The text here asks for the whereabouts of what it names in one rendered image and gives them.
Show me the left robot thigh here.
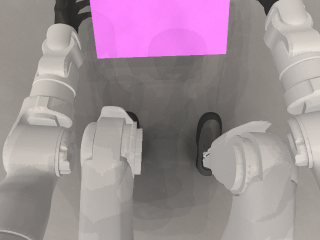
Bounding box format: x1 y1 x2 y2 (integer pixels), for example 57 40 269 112
78 117 143 240

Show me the left robot forearm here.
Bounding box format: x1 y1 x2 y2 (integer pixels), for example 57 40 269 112
2 23 84 172

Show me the robot left upper arm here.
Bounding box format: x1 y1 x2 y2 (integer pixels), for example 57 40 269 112
0 124 77 240

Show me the right robot foot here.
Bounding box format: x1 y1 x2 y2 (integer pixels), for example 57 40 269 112
196 112 222 176

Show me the robot right upper arm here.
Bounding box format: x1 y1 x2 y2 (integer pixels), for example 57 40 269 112
286 110 320 190

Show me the left robot hand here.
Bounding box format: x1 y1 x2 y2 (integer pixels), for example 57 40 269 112
54 0 92 34

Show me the right robot forearm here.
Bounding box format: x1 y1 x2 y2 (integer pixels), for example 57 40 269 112
263 0 320 115

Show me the carton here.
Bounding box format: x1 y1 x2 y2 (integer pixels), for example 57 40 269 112
90 0 230 59

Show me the right robot hand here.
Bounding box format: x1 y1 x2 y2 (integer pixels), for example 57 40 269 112
257 0 279 16

